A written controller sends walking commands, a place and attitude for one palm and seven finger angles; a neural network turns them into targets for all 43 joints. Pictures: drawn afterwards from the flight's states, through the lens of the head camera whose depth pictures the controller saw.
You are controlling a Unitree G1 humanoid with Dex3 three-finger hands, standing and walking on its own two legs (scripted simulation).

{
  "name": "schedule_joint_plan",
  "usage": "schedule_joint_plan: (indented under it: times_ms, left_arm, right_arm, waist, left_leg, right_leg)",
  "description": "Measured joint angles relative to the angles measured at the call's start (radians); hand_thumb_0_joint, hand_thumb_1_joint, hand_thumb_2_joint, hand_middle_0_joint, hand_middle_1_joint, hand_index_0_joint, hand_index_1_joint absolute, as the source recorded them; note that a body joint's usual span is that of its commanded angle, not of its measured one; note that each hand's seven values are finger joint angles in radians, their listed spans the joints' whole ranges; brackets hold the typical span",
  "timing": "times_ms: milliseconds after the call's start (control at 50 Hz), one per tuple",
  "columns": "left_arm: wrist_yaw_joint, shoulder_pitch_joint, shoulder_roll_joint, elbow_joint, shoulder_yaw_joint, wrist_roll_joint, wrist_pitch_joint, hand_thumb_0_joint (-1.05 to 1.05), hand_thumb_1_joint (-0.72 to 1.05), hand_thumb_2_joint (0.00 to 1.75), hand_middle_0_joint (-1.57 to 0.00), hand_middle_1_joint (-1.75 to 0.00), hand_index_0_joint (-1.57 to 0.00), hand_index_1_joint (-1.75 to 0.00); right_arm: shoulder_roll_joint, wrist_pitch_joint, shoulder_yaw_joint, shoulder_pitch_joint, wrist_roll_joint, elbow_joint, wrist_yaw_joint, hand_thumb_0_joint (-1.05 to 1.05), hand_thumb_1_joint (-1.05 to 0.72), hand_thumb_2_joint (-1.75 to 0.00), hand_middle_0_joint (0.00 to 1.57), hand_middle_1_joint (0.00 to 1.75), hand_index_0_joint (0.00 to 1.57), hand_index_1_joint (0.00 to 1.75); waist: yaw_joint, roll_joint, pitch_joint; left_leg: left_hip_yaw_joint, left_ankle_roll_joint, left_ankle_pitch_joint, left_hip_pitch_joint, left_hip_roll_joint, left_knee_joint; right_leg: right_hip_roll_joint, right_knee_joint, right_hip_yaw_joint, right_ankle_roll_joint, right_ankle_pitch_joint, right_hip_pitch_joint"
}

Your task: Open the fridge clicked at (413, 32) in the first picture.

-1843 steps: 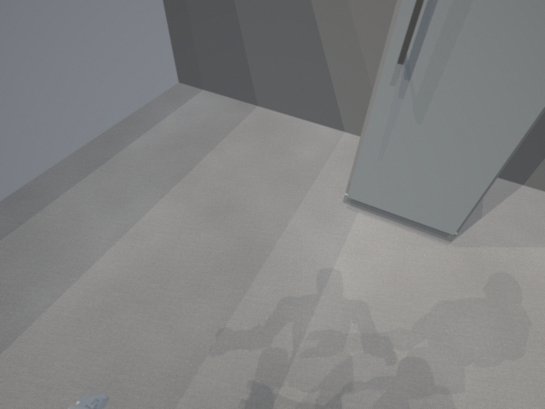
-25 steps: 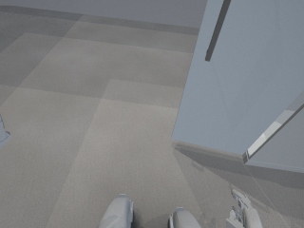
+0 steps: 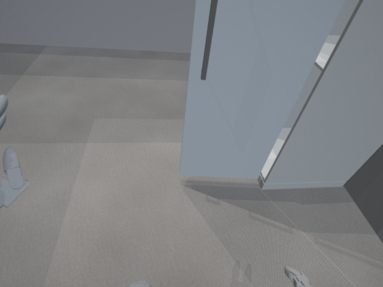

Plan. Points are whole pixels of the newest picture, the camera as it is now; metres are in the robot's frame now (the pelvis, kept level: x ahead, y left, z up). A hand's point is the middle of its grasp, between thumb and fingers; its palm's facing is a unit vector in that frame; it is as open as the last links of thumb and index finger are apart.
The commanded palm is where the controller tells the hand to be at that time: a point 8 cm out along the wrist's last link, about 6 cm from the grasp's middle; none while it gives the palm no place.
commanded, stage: stop stepping back and stand still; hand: left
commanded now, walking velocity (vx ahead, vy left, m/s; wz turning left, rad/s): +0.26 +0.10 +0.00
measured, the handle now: (212, 9) +0.87 +0.01 +0.27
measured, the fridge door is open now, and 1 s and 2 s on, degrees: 85 85 85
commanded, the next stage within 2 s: let the arm hang, fingers relaxed in 1.44 s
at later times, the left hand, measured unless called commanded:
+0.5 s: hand (30, 162) +0.23 +0.27 +0.20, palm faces +0.44 -0.76 -0.48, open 7.4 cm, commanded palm +0.18 +0.31 +0.18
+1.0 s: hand (26, 155) +0.26 +0.30 +0.18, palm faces +0.37 -0.79 -0.49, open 7.4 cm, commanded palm +0.20 +0.33 +0.18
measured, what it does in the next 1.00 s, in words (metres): steps on the spot: left foot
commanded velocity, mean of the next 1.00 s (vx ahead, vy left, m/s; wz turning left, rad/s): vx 0.01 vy -0.02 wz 0.00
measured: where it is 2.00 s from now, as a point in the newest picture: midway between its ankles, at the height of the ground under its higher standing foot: outside the picture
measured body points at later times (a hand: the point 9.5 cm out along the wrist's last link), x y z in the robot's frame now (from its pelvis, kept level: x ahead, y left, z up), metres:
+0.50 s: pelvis +0.03 +0.02 +0.00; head +0.02 +0.02 +0.45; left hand +0.20 +0.31 +0.22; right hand +0.18 -0.19 -0.09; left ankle +0.07 +0.14 -0.72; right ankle +0.01 -0.07 -0.73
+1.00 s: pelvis +0.04 +0.04 +0.01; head +0.04 +0.06 +0.46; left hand +0.23 +0.34 +0.21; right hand +0.20 -0.21 -0.05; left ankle +0.05 +0.14 -0.73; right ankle +0.01 -0.07 -0.73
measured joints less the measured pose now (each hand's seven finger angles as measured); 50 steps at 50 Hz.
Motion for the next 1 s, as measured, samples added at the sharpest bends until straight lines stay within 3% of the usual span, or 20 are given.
schedule_joint_plan:
  times_ms: [40, 80, 180, 220, 240, 320, 380, 440, 540, 580, 660, 760, 880, 940, 1000]
  left_arm:
    - [0.005, 0.013, -0.001, 0.035, 0.029, -0.008, -0.016, 0.01, 0.88, 0.90, -0.22, -0.30, -0.21, -0.31]
    - [0.012, 0.025, -0.019, 0.075, 0.045, -0.015, -0.020, 0.01, 0.88, 0.90, -0.22, -0.30, -0.21, -0.31]
    - [0.018, -0.007, -0.067, 0.154, -0.001, -0.016, 0.002, 0.01, 0.88, 0.90, -0.21, -0.30, -0.21, -0.31]
    - [0.015, -0.012, -0.087, 0.143, -0.024, -0.016, 0.012, 0.01, 0.88, 0.90, -0.21, -0.30, -0.21, -0.31]
    - [0.014, -0.016, -0.092, 0.134, -0.027, -0.016, 0.014, 0.01, 0.89, 0.90, -0.21, -0.30, -0.21, -0.31]
    - [0.004, -0.008, -0.082, 0.108, -0.010, -0.016, 0.011, 0.01, 0.89, 0.90, -0.21, -0.30, -0.20, -0.31]
    - [-0.005, 0.002, -0.053, 0.061, 0.005, -0.012, 0.010, 0.02, 0.88, 0.90, -0.21, -0.30, -0.21, -0.31]
    - [-0.011, 0.023, -0.031, 0.031, 0.022, -0.009, -0.013, 0.02, 0.88, 0.90, -0.22, -0.30, -0.21, -0.31]
    - [-0.009, 0.069, -0.046, 0.077, 0.029, -0.021, -0.014, 0.01, 0.88, 0.90, -0.22, -0.30, -0.21, -0.31]
    - [-0.006, 0.053, -0.064, 0.125, 0.013, -0.022, -0.001, 0.01, 0.88, 0.90, -0.22, -0.30, -0.21, -0.31]
    - [-0.009, -0.012, -0.107, 0.212, -0.030, -0.019, 0.045, 0.01, 0.88, 0.90, -0.21, -0.30, -0.21, -0.31]
    - [-0.012, -0.012, -0.114, 0.132, -0.064, -0.014, 0.070, 0.02, 0.89, 0.90, -0.21, -0.30, -0.20, -0.31]
    - [-0.014, 0.068, -0.023, -0.009, -0.022, -0.020, 0.010, 0.02, 0.88, 0.90, -0.22, -0.30, -0.21, -0.31]
    - [-0.012, 0.095, 0.011, 0.005, 0.021, -0.029, -0.010, 0.01, 0.88, 0.90, -0.22, -0.30, -0.21, -0.31]
    - [-0.011, 0.094, 0.005, 0.062, 0.035, -0.037, -0.006, 0.01, 0.88, 0.90, -0.22, -0.30, -0.21, -0.31]
  right_arm:
    - [-0.019, 0.006, -0.013, 0.020, 0.009, 0.006, -0.004, 0.01, -0.90, -0.90, 0.20, 0.30, 0.21, 0.30]
    - [-0.041, 0.003, -0.025, 0.042, 0.015, -0.004, -0.013, 0.01, -0.90, -0.90, 0.20, 0.30, 0.21, 0.30]
    - [-0.080, -0.019, -0.045, 0.088, 0.018, -0.003, -0.033, 0.01, -0.90, -0.90, 0.20, 0.29, 0.20, 0.30]
    - [-0.089, -0.032, -0.047, 0.098, 0.015, -0.007, -0.037, 0.01, -0.90, -0.90, 0.20, 0.29, 0.20, 0.30]
    - [-0.081, -0.035, -0.047, 0.087, 0.014, -0.004, -0.038, 0.01, -0.90, -0.90, 0.20, 0.29, 0.20, 0.30]
    - [-0.009, -0.049, -0.018, 0.021, 0.000, -0.010, -0.029, 0.02, -0.90, -0.90, 0.19, 0.29, 0.20, 0.30]
    - [0.035, -0.071, 0.013, 0.005, -0.006, -0.041, -0.011, 0.01, -0.90, -0.90, 0.20, 0.29, 0.20, 0.30]
    - [0.051, -0.070, 0.034, -0.004, -0.003, -0.060, 0.007, 0.01, -0.90, -0.90, 0.20, 0.30, 0.21, 0.30]
    - [0.032, -0.034, 0.033, -0.011, 0.010, -0.039, 0.020, 0.01, -0.90, -0.90, 0.20, 0.30, 0.21, 0.30]
    - [0.012, -0.029, 0.028, -0.011, 0.016, -0.033, 0.013, 0.01, -0.90, -0.90, 0.20, 0.30, 0.21, 0.30]
    - [-0.019, -0.016, 0.011, -0.030, 0.027, -0.015, -0.006, 0.01, -0.90, -0.90, 0.20, 0.30, 0.21, 0.30]
    - [-0.030, -0.018, 0.002, -0.068, 0.030, -0.062, -0.014, 0.01, -0.90, -0.90, 0.20, 0.30, 0.21, 0.30]
    - [-0.020, -0.014, -0.004, -0.086, 0.029, -0.126, -0.008, 0.01, -0.90, -0.90, 0.20, 0.29, 0.21, 0.30]
    - [-0.015, 0.000, -0.004, -0.077, 0.031, -0.132, -0.008, 0.01, -0.90, -0.90, 0.20, 0.29, 0.21, 0.30]
    - [-0.015, 0.009, 0.000, -0.059, 0.034, -0.121, -0.010, 0.01, -0.90, -0.90, 0.20, 0.29, 0.21, 0.30]
  waist:
    - [0.002, -0.006, -0.014]
    - [-0.002, 0.001, -0.026]
    - [-0.010, 0.028, -0.022]
    - [-0.015, 0.046, -0.019]
    - [-0.021, 0.038, -0.010]
    - [-0.025, -0.001, 0.034]
    - [-0.029, 0.010, 0.054]
    - [-0.030, 0.056, 0.057]
    - [0.016, 0.092, 0.003]
    - [0.022, 0.101, -0.004]
    - [0.028, 0.084, 0.008]
    - [0.002, 0.041, 0.047]
    - [-0.037, 0.031, 0.044]
    - [-0.037, 0.044, 0.027]
    - [-0.026, 0.061, 0.013]
  left_leg:
    - [0.017, -0.002, 0.052, -0.009, -0.017, 0.042]
    - [0.041, 0.006, 0.074, 0.010, -0.022, -0.016]
    - [0.096, 0.031, 0.103, 0.161, -0.021, -0.334]
    - [0.092, 0.048, 0.120, 0.233, -0.016, -0.455]
    - [0.092, 0.054, 0.187, 0.225, -0.022, -0.448]
    - [0.126, 0.052, 0.190, 0.238, -0.027, -0.427]
    - [0.120, 0.040, 0.208, 0.255, -0.020, -0.467]
    - [0.098, 0.030, 0.196, 0.247, 0.002, -0.460]
    - [0.047, 0.020, 0.121, 0.236, -0.021, -0.390]
    - [0.035, 0.025, 0.172, 0.273, -0.025, -0.441]
    - [0.037, 0.031, 0.123, 0.317, -0.038, -0.497]
    - [0.045, 0.036, 0.130, 0.325, -0.040, -0.504]
    - [0.046, 0.039, 0.132, 0.304, -0.036, -0.497]
    - [0.050, 0.043, 0.137, 0.298, -0.036, -0.499]
    - [0.053, 0.049, 0.145, 0.296, -0.039, -0.505]
  right_leg:
    - [-0.010, -0.032, 0.024, 0.012, 0.008, 0.018]
    - [-0.020, -0.055, 0.043, 0.022, 0.020, 0.033]
    - [-0.034, -0.017, 0.036, 0.044, -0.016, 0.048]
    - [-0.025, 0.051, 0.021, 0.054, -0.062, 0.030]
    - [-0.033, 0.098, 0.022, 0.058, -0.089, 0.013]
    - [-0.036, 0.227, 0.042, 0.072, -0.145, -0.064]
    - [-0.034, 0.115, 0.005, 0.074, -0.074, -0.061]
    - [-0.011, 0.035, -0.024, 0.036, 0.032, -0.035]
    - [0.008, -0.027, 0.009, 0.020, 0.039, -0.027]
    - [0.010, -0.034, 0.012, 0.027, 0.036, -0.019]
    - [-0.001, -0.037, 0.012, 0.043, 0.023, -0.004]
    - [-0.004, -0.043, 0.020, 0.050, 0.031, 0.001]
    - [0.001, -0.062, 0.022, 0.051, 0.046, -0.008]
    - [0.000, -0.070, 0.025, 0.056, 0.055, -0.013]
    - [-0.003, -0.078, 0.028, 0.062, 0.065, -0.014]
